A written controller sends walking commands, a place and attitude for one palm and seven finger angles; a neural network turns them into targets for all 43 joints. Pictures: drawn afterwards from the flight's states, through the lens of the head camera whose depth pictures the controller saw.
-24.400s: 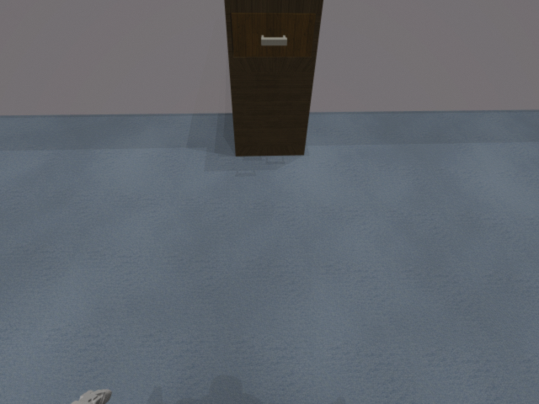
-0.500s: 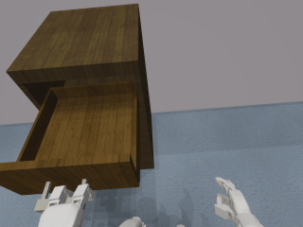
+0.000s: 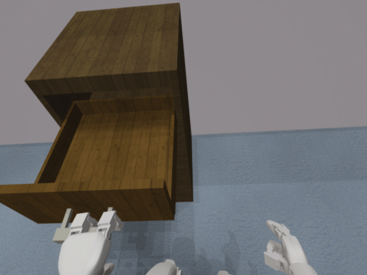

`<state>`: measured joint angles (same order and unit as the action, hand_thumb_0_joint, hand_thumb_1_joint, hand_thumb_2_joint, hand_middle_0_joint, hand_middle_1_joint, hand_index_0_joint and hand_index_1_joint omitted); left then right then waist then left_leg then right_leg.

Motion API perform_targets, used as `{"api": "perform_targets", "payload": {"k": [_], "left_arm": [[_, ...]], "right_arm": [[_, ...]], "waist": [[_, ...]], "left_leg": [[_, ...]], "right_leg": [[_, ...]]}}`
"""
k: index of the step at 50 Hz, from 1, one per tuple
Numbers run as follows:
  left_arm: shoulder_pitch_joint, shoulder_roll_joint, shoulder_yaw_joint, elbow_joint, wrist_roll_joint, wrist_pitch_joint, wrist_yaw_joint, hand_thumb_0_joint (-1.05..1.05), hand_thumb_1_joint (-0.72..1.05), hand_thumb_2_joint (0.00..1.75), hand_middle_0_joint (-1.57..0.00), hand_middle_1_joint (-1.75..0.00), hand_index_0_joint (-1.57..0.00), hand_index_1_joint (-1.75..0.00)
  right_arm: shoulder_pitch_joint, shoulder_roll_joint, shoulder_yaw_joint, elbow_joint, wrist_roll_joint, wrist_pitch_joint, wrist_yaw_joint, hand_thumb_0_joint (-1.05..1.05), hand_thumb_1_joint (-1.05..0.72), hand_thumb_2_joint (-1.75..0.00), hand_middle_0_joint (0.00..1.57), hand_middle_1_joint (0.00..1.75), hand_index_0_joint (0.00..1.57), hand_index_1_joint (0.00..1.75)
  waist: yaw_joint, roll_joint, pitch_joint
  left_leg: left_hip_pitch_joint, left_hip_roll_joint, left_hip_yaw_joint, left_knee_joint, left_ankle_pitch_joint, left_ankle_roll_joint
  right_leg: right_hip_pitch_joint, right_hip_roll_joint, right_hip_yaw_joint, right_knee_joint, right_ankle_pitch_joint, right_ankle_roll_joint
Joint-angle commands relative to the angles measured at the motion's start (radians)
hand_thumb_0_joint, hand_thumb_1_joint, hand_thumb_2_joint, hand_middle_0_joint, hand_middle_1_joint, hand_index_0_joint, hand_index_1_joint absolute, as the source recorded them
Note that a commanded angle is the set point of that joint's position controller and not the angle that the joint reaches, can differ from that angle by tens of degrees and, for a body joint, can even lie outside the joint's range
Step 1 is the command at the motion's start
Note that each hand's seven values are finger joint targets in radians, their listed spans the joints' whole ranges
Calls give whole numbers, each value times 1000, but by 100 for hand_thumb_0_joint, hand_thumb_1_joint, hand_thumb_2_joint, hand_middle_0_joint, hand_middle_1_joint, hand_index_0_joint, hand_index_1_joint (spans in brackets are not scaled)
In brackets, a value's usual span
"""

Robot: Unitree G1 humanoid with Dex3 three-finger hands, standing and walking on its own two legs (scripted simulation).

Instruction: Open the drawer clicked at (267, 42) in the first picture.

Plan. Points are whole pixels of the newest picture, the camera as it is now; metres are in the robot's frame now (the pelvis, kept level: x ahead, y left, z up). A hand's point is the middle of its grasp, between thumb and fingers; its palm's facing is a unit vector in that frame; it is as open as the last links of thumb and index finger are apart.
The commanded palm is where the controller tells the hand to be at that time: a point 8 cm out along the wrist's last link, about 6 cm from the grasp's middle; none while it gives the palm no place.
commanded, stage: open the thumb to release the handle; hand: left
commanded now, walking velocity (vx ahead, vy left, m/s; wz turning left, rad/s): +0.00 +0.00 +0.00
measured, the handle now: (86, 224) +0.22 +0.24 +0.00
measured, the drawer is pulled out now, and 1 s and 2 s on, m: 0.30 0.30 0.30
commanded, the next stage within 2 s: lift the hand off the handle in 0.10 s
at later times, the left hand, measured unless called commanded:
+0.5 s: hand (103, 248) +0.18 +0.20 -0.02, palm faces +0.01 -0.11 -0.99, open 13.4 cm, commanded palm +0.16 +0.21 +0.03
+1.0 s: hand (98, 242) +0.19 +0.20 +0.00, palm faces -0.02 -0.15 -0.99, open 13.5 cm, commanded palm +0.16 +0.21 +0.07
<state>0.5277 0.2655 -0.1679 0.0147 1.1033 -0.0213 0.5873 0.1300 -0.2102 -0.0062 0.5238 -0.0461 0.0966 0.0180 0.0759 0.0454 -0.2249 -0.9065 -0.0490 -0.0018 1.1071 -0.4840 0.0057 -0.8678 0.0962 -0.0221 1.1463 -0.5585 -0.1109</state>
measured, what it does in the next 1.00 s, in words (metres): stands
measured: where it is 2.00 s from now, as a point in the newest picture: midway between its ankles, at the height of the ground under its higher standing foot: outside the picture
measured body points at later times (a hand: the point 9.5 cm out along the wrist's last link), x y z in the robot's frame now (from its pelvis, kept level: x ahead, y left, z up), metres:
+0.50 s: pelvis -0.01 +0.01 +0.00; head +0.03 -0.03 +0.45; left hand +0.17 +0.20 +0.03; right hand +0.20 -0.21 -0.10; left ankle +0.03 +0.12 -0.65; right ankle +0.00 -0.05 -0.65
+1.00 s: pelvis +0.00 +0.02 +0.02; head +0.03 -0.01 +0.47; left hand +0.18 +0.21 +0.06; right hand +0.21 -0.21 -0.07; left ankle +0.03 +0.12 -0.65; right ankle +0.00 -0.05 -0.65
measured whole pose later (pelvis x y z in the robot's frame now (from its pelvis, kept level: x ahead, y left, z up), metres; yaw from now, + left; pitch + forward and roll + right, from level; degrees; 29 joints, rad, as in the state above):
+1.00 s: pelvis +0.00 +0.02 +0.02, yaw -2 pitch +12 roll +0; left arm 0.47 0.26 -0.23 0.03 1.08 0.07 0.55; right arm 0.13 -0.23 -0.02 0.52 -0.03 0.11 0.02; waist 0.05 0.06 -0.20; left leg -0.76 -0.04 0.01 1.00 -0.45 0.03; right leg -0.71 0.11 0.01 1.01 -0.50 -0.08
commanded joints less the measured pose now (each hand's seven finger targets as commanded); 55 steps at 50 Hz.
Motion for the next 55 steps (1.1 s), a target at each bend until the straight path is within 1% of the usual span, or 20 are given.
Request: {"api": "perform_targets", "payload": {"k": [1,2,5,8,10,12,15,17,20,25,29,34,35,41,42,47,50,51,52,55], "left_arm": [[-20,157,141,-111,-7,34,31,0,-50,30,-30,-120,-30,-120],[-7,128,112,-100,-13,40,28,0,-50,30,-30,-120,-30,-120],[-49,160,143,-99,-17,42,31,0,-50,30,-30,-120,-30,-120],[-36,140,121,-87,-19,42,26,0,-50,30,-30,-120,-30,-120],[-70,140,131,-16,-17,42,28,0,-50,30,-30,-120,-30,-120],[-133,128,115,-23,-5,36,34,0,-50,30,-30,-120,-30,-120],[-163,148,132,-38,3,47,50,0,-50,30,-30,-120,-30,-120],[-162,113,91,-35,3,66,53,0,-50,30,-30,-120,-30,-120],[-192,144,123,-20,-11,84,55,0,-50,30,-30,-120,-30,-120],[-194,142,121,5,-21,98,49,0,-50,30,-30,-120,-30,-120],[-230,129,85,-70,-12,101,54,0,-50,30,-30,-120,-30,-120],[-195,115,62,-116,-17,104,46,0,-50,30,-30,-120,-30,-120],[-184,137,89,-121,-19,103,46,0,-50,30,-30,-120,-30,-120],[-119,143,91,-161,-11,96,37,0,-50,30,-30,-120,-30,-120],[-98,116,64,-172,-18,98,33,0,-50,30,-30,-120,-30,-120],[-114,117,57,-189,-21,111,19,0,-50,30,-30,-120,-30,-120],[-79,132,73,-212,-24,108,13,0,-50,30,-30,-120,-30,-120],[-59,140,80,-225,-20,106,12,0,-50,30,-30,-120,-30,-120],[-60,104,38,-235,-24,107,7,0,-50,30,-30,-120,-30,-120],[-62,104,32,-256,-30,109,-8,0,-50,30,-30,-120,-30,-120]], "right_arm": [[-128,-91,-28,-161,6,-51,-15,0,-90,-90,20,30,20,30],[-124,-89,-30,-165,10,-52,-15,0,-90,-90,20,30,20,30],[-129,-94,-31,-159,12,-49,-19,0,-90,-90,20,30,20,30],[-135,-92,-32,-160,10,-50,-18,0,-90,-90,20,30,20,30],[-129,-93,-30,-145,11,-53,-23,0,-90,-90,20,30,20,30],[-133,-94,-39,-137,12,-55,-23,0,-90,-90,20,30,20,30],[-134,-98,-43,-139,12,-52,-23,0,-90,-90,20,30,20,30],[-128,-94,-45,-142,13,-51,-23,0,-90,-90,20,30,20,30],[-129,-100,-43,-134,18,-46,-31,0,-90,-90,20,30,20,30],[-132,-97,-38,-121,26,-47,-37,0,-90,-90,20,30,20,30],[-135,-96,-43,-130,26,-46,-34,0,-90,-90,20,30,20,30],[-135,-95,-41,-143,25,-45,-27,0,-90,-90,20,30,20,30],[-137,-97,-38,-148,24,-46,-28,0,-90,-90,20,30,20,30],[-140,-97,-34,-162,20,-41,-12,0,-90,-90,20,30,20,30],[-136,-96,-37,-170,22,-41,-9,0,-90,-90,20,30,20,30],[-138,-101,-37,-177,25,-35,0,0,-90,-90,20,30,20,30],[-134,-103,-36,-188,25,-35,6,0,-90,-90,20,30,20,30],[-139,-102,-34,-191,25,-33,10,0,-90,-90,20,30,20,30],[-138,-101,-37,-194,26,-32,12,0,-90,-90,20,30,20,30],[-134,-105,-35,-200,27,-32,19,0,-90,-90,20,30,20,30]], "waist": [[-13,-90,-128],[-19,-83,-99],[-21,-92,-98],[-16,-109,-99],[-35,-143,-55],[-34,-113,-49],[-22,-64,-108],[-26,-62,-115],[-30,-122,-131],[-28,-139,-134],[-27,-68,-147],[-28,-70,-133],[-25,-80,-135],[-9,-41,-131],[-15,-39,-119],[-25,-43,-78],[-17,-51,-104],[0,-36,-120],[-16,-28,-96],[-23,-47,-93]], "left_leg": [[102,-15,-16,-70,89,34],[99,-15,-18,-76,86,36],[101,-13,-21,-81,76,36],[98,-15,-19,-83,72,36],[59,-12,-23,-74,54,36],[56,-11,-21,-67,38,36],[93,-12,-18,-76,54,38],[113,-11,-16,-82,64,41],[107,-9,-19,-89,72,42],[102,-8,-20,-105,87,42],[180,-8,-14,-130,108,44],[234,-5,-17,-157,137,45],[237,-5,-18,-160,143,47],[287,-3,-14,-178,188,43],[289,-3,-17,-185,193,44],[311,2,-20,-209,188,44],[339,4,-19,-219,216,44],[347,3,-16,-221,224,40],[354,3,-18,-225,237,44],[375,6,-22,-233,247,46]], "right_leg": [[159,-83,227,-301,293,75],[162,-82,218,-309,293,74],[158,-80,233,-328,243,70],[162,-85,232,-330,243,76],[143,-86,236,-333,230,77],[110,-85,236,-333,166,73],[112,-73,217,-319,142,60],[112,-70,192,-314,160,64],[145,-69,203,-325,191,69],[181,-71,205,-320,272,74],[168,-60,173,-325,240,67],[173,-52,144,-335,258,64],[182,-51,147,-341,266,61],[193,-43,152,-340,317,52],[199,-43,136,-339,327,52],[195,-39,130,-363,299,52],[222,-37,128,-365,338,48],[226,-34,136,-357,336,46],[224,-35,124,-359,358,45],[229,-35,119,-374,360,46]]}}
